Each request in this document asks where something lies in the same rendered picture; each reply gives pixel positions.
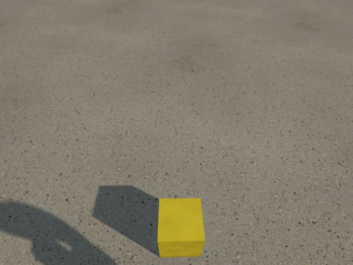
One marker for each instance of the carton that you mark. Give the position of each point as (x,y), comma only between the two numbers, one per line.
(180,227)

